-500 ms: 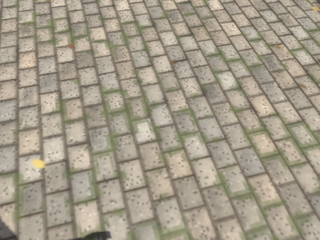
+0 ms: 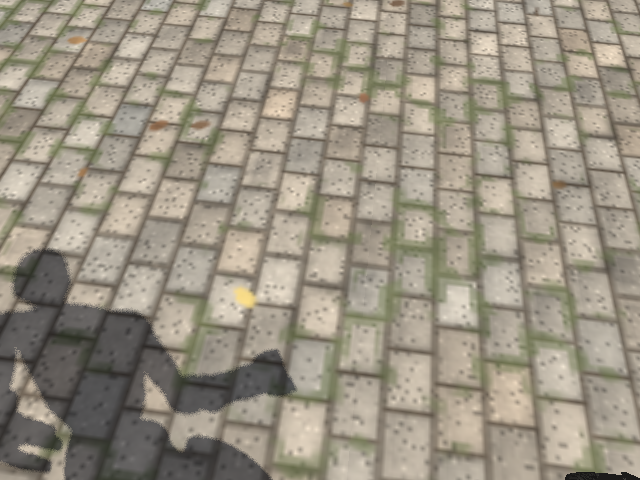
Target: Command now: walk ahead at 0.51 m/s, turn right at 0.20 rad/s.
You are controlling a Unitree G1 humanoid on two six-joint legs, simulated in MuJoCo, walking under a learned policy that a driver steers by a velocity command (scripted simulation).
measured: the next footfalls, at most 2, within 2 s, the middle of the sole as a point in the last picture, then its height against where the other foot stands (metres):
right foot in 0.46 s outside the picture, level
left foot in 0.94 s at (414, 297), level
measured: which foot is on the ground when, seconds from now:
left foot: down 0.00-0.46, up 0.48-0.92, down 0.94-1.00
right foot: up 0.00-0.44, down 0.46-0.92, up 0.94-1.00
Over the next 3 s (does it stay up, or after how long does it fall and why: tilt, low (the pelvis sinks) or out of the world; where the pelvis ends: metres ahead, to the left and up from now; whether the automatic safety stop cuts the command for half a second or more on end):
stays up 1.44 -0.24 0.01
